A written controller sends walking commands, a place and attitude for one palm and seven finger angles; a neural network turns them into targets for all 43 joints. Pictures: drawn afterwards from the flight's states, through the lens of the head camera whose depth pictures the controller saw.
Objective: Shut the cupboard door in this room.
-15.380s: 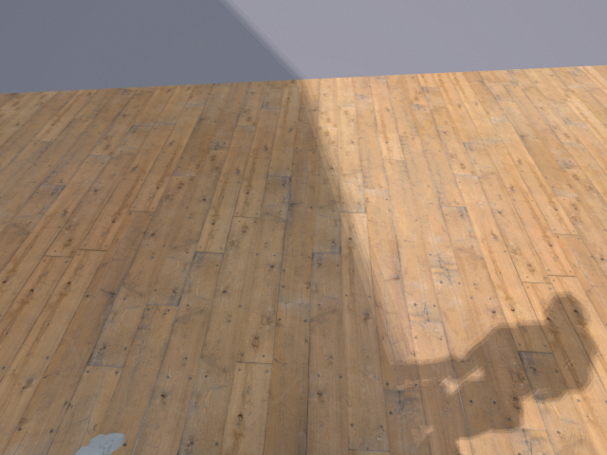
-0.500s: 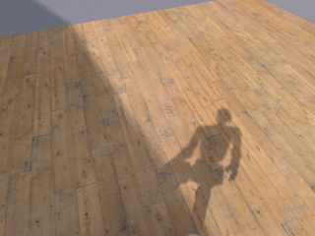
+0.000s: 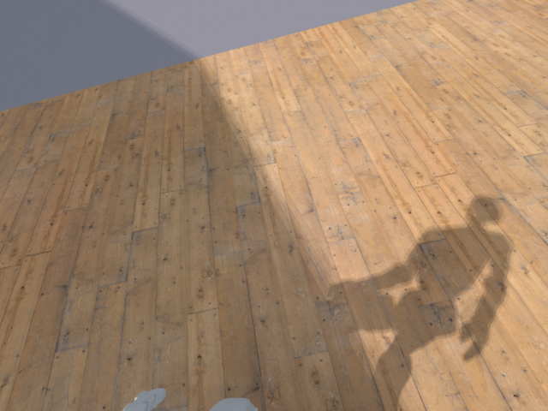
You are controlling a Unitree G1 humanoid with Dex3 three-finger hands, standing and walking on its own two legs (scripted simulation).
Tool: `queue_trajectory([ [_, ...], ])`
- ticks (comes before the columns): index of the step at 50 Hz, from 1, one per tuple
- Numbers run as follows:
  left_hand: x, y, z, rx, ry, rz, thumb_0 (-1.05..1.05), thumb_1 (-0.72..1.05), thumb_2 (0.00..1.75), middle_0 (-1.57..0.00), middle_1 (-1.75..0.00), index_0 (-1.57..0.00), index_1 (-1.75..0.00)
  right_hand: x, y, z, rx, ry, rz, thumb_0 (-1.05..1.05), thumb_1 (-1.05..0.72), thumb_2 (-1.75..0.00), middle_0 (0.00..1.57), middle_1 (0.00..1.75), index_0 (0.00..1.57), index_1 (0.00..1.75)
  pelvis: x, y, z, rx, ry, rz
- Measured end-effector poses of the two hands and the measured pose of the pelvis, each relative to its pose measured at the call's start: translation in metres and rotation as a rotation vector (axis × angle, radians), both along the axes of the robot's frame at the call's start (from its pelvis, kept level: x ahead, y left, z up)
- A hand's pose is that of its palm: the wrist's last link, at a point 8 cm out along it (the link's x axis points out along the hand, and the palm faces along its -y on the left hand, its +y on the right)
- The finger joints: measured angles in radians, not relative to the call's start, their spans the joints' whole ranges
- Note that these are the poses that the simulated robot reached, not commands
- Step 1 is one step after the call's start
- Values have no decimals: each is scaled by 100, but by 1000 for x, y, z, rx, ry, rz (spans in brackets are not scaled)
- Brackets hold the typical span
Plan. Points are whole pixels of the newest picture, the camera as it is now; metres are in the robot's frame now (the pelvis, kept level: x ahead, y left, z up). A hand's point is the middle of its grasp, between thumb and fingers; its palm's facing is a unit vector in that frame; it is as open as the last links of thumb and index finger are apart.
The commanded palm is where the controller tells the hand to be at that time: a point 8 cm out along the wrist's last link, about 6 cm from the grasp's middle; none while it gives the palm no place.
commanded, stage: turn or walk to find it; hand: left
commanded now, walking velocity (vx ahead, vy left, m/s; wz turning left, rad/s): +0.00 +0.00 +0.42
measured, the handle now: out of the picture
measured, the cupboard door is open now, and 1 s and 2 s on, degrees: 79 79 79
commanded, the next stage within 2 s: stand and wait in 0.72 s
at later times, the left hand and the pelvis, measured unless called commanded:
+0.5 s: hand out of the picture -0.06 +0.25 -0.19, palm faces +0.27 -0.93 -0.25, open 7.4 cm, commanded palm none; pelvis -0.02 +0.04 +0.00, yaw +12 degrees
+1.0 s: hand out of the picture -0.01 +0.19 -0.14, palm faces +0.39 -0.87 -0.29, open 7.4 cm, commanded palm none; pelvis -0.03 -0.02 +0.00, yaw +25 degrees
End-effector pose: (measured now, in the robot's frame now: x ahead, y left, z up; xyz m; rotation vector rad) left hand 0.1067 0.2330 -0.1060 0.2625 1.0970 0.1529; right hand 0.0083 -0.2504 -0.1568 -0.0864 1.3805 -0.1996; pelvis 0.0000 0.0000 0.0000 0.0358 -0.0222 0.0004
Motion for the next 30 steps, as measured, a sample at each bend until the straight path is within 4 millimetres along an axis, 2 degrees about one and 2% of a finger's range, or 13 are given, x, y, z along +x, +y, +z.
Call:
queue_trajectory([
  [6,-46,-5,-2,-11,70,89,0,90,90,-20,-30,-20,-30,8,-13,7,-8,18,63,1,-91,-90,20,30,19,30,-3,-7,6,7,3,61],
  [11,-86,3,-9,-23,123,174,0,91,90,-21,-30,-20,-30,27,-10,12,-28,26,138,1,-91,-90,19,30,19,30,-6,-4,5,2,10,110],
  [15,-121,16,-20,-40,180,236,0,91,90,-21,-30,-20,-30,57,6,16,-47,-15,212,1,-91,-90,19,30,19,30,-11,5,3,-7,15,143],
  [21,-171,48,-48,-75,254,333,0,90,90,-21,-30,-20,-30,107,49,24,-80,-162,325,1,-91,-90,19,30,19,30,-19,31,-11,-27,12,195],
  [25,-181,62,-46,-79,278,364,1,90,90,-20,-30,-20,-30,119,72,38,-79,-216,369,1,-91,-90,20,30,20,30,-22,39,-4,-38,0,215],
  [30,-167,71,-33,-78,195,379,1,91,90,-20,-30,-20,-30,118,85,42,-63,-211,403,1,-91,-90,20,30,20,30,-25,42,4,-49,-2,254],
])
